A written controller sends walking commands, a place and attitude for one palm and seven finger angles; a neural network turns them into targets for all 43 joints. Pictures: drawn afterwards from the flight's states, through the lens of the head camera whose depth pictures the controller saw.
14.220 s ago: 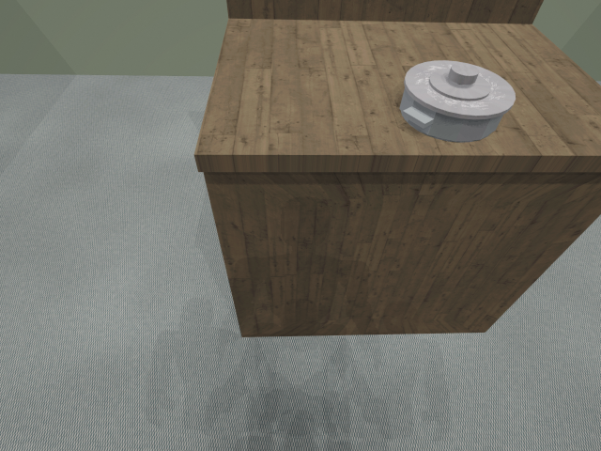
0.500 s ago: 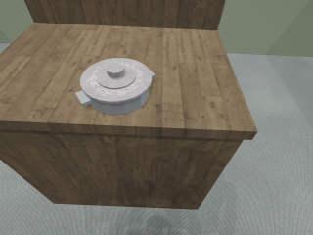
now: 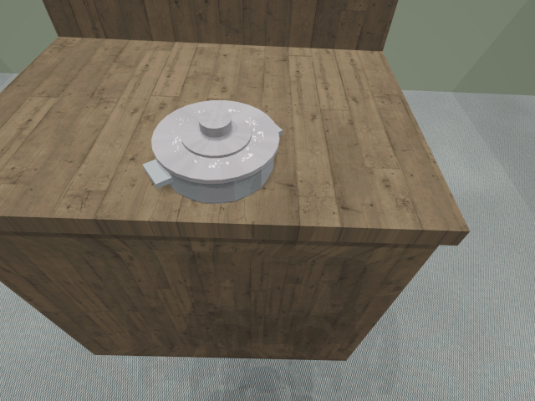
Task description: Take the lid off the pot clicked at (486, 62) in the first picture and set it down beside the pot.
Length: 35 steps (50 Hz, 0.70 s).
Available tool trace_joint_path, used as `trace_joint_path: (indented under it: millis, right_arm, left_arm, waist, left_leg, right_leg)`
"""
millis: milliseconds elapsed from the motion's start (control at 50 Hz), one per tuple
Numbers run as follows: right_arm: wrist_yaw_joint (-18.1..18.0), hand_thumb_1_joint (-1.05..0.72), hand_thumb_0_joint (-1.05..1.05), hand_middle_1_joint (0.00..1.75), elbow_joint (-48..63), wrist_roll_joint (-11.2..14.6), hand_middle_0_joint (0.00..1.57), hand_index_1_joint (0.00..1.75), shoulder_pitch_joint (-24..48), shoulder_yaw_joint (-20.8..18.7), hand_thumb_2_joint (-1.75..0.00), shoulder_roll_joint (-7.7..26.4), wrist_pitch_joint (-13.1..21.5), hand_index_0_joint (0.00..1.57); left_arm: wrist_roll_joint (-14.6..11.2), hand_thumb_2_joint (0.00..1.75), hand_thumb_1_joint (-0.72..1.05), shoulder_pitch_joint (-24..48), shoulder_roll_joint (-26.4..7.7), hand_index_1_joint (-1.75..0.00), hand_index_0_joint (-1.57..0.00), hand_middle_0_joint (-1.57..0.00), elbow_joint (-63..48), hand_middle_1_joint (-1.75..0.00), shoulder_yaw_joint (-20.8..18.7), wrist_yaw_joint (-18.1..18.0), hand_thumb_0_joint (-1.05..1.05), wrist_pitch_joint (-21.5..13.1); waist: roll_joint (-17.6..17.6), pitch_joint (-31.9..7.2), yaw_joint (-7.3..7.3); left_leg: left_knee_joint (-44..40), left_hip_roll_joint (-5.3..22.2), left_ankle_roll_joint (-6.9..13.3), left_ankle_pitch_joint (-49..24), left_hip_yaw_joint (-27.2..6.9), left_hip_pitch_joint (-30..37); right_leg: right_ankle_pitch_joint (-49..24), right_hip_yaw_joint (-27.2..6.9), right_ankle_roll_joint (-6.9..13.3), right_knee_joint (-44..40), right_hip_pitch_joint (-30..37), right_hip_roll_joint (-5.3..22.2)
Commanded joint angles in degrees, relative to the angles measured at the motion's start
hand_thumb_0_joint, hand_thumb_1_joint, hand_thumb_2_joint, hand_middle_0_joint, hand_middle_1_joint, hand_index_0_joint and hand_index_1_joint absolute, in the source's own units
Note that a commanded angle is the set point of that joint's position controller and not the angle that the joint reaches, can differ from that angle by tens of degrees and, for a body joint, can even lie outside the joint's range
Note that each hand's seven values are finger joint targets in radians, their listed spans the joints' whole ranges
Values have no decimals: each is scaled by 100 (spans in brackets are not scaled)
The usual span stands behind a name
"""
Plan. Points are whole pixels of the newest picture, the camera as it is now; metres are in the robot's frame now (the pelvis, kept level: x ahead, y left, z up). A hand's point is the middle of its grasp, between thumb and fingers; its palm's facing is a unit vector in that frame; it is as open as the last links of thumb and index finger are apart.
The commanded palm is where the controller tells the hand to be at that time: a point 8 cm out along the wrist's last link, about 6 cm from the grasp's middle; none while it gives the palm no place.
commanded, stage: look again from close up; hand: left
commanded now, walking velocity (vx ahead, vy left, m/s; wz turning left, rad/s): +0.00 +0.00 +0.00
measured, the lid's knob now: (215, 123) +0.48 +0.12 +0.17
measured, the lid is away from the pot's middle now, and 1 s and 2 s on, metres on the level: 0.00 0.00 0.00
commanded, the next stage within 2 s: lift the closed hand beside the body in 0.42 s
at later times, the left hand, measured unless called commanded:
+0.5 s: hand out of the picture +0.01 +0.19 -0.17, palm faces +0.00 -0.98 -0.21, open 7.4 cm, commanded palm none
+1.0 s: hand out of the picture +0.09 +0.21 +0.04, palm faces +0.32 -0.89 -0.33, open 3.7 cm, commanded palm +0.05 +0.24 +0.08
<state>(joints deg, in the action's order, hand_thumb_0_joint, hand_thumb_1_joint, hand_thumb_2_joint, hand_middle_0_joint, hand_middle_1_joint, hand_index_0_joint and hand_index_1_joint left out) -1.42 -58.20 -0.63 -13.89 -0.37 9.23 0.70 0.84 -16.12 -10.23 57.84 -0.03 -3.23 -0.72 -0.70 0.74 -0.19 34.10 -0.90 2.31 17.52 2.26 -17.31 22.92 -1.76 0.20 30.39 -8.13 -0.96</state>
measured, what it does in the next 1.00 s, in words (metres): shifts its weight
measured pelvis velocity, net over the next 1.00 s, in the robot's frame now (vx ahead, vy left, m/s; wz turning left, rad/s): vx -0.05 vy -0.03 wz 0.04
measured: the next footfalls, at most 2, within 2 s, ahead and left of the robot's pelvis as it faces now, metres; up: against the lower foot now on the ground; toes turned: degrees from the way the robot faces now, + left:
none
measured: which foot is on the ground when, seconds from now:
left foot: down 0.00-1.00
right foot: down 0.00-1.00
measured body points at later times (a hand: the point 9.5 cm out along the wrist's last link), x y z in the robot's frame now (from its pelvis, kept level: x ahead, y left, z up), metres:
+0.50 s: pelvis +0.00 +0.00 +0.00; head +0.03 +0.02 +0.45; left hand +0.01 +0.24 -0.16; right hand +0.05 -0.23 -0.14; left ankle +0.01 +0.09 -0.73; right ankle -0.07 -0.12 -0.73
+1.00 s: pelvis -0.05 -0.03 +0.01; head -0.06 -0.04 +0.46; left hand +0.07 +0.25 +0.06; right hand +0.20 -0.23 -0.03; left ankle +0.01 +0.09 -0.73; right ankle -0.07 -0.12 -0.73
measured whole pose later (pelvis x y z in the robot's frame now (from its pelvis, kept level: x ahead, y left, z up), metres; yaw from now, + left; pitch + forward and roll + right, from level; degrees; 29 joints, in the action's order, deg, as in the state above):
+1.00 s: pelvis -0.05 -0.03 +0.01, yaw +2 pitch -3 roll -1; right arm -3.0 -31.0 0.2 -7.9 0.0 13.7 8.5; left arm -2.3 -34.9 -14.9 -8.7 -7.2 -4.2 -3.6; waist 2.4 0.0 -4.2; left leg 25.0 0.5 0.4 8.8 -0.9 -13.0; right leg 15.4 3.1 2.1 22.0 -3.5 -2.4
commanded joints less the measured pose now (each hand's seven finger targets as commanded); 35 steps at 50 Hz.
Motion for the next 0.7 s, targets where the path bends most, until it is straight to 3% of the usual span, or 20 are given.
trace_joint_path:
  millis: [0,40,180,260,340,480,500,520,540,560,580,600,620,640,660,680]
  right_arm:
    - [-48,-90,0,30,273,8,20,30,-179,-121,-90,736,118,20]
    - [-55,-90,0,30,264,16,20,30,-138,-127,-90,747,122,20]
    - [-41,-90,0,30,267,26,20,30,34,-146,-90,779,98,20]
    - [-39,-90,0,30,216,31,20,30,41,-151,-90,754,102,20]
    - [-42,-90,0,30,168,41,20,30,94,-151,-90,745,91,20]
    - [-32,-90,0,30,106,41,20,30,182,-149,-90,742,70,20]
    - [-4,-90,0,30,401,33,20,30,314,-145,-90,910,109,20]
    - [34,-90,0,30,1960,351,20,30,-131,-166,-90,1309,1106,20]
    - [-170,-90,0,30,1859,298,20,30,300,25,-90,1041,1580,20]
    - [-175,-90,0,30,1464,347,20,30,428,-39,-90,1005,1633,20]
    - [-116,-90,0,30,1448,424,20,30,514,-58,-90,799,1629,20]
    - [-29,-90,0,30,1654,308,20,30,583,-67,-90,829,1635,20]
    - [11,-90,0,30,1836,251,20,30,608,-217,-90,878,1543,20]
    - [71,-90,0,30,1964,214,20,30,636,-325,-90,929,1372,20]
    - [113,-90,0,30,2168,238,20,30,819,-432,-90,942,1226,20]
    - [142,-90,0,30,2388,223,20,30,926,-435,-90,919,1086,20]
  left_arm:
    - [-6,90,90,-446,-561,-30,-20,-20,-198,-30,-100,-14,0,4]
    - [-7,90,90,-452,-582,-30,-20,-20,-182,-30,-93,-17,0,5]
    - [-16,90,90,-324,-725,-30,-20,-20,-211,-30,-100,21,0,17]
    - [-30,90,90,-316,-772,-30,-20,-20,-205,-30,-107,27,0,-1]
    - [-15,90,90,-313,-776,-30,-20,-20,-160,-30,-99,23,0,-9]
    - [-22,90,90,-295,-783,-30,-20,-20,-127,-30,-105,45,0,9]
    - [91,90,90,-715,-614,-30,-20,-20,9,-30,-77,-138,0,-158]
    - [-542,90,90,2695,-1970,-35,-24,-24,-7144,-35,-654,-282,0,-950]
    - [-64,90,90,459,-1838,-40,-29,-29,-6664,-40,-734,-547,0,-495]
    - [-232,90,90,125,-1672,-44,-33,-33,-6409,-44,-702,-789,0,-56]
    - [-235,90,90,-1202,-374,-49,-38,-38,-5509,-49,-87,-776,0,381]
    - [-165,90,90,-1250,-374,-54,-42,-42,-5366,-54,-202,-760,0,432]
    - [-56,90,90,-2024,-149,-59,-46,-46,-4610,-59,-181,-663,0,483]
    - [-16,90,90,-2354,-162,-64,-51,-51,-4357,-64,-258,-534,0,453]
    - [-37,90,90,-3102,-106,-68,-55,-55,-4116,-68,-419,-420,0,416]
    - [-3,90,90,-3277,-138,-73,-60,-60,-4274,-73,-375,-285,0,348]
  waist:
    - [347,10,-41]
    - [378,-76,-44]
    - [150,-80,-44]
    - [69,-261,-38]
    - [9,-162,-16]
    - [36,14,-39]
    - [368,-149,-42]
    - [1321,-2676,-135]
    - [2864,-2944,-325]
    - [2224,-2469,-280]
    - [1867,-1658,-176]
    - [1028,-1009,-170]
    - [201,-438,-187]
    - [-491,-22,-206]
    - [-878,81,-313]
    - [-1159,367,-330]
  left_leg:
    - [-767,787,189,-1897,-956,558]
    - [-737,786,191,-2204,-904,714]
    - [-746,684,127,-1883,-765,761]
    - [-692,660,105,-2061,-688,921]
    - [-656,633,73,-2069,-622,895]
    - [-770,611,61,-1641,-641,760]
    - [184,702,-45,-2786,-465,1045]
    - [-831,244,-344,-3527,-759,2262]
    - [-861,507,-494,-4509,-785,3086]
    - [-857,482,-615,-4210,-743,2558]
    - [-1014,393,-505,-3757,-715,2303]
    - [-1095,362,-399,-3482,-699,1945]
    - [-1073,346,-303,-3123,-580,1459]
    - [-1103,333,-237,-2837,-550,1051]
    - [-1100,336,-184,-2744,-469,848]
    - [-1100,285,-176,-2461,-363,624]
  right_leg:
    - [-1028,-198,214,-276,-515,295]
    - [-1189,-236,194,-297,-475,323]
    - [-1498,-299,164,-426,-465,432]
    - [-1828,-359,159,-438,-353,486]
    - [-2092,-441,163,-482,-368,560]
    - [-1794,-458,164,-612,-379,565]
    - [-3372,-737,92,-663,-593,752]
    - [-3082,60,167,-278,52,371]
    - [-2198,92,318,-112,-368,254]
    - [-1608,294,223,-99,-324,174]
    - [-1582,386,185,-414,-367,186]
    - [-1755,523,152,-636,-274,169]
    - [-1888,622,110,-828,-500,131]
    - [-2032,674,88,-905,-612,101]
    - [-2237,692,96,-931,-460,118]
    - [-2234,661,75,-958,-579,106]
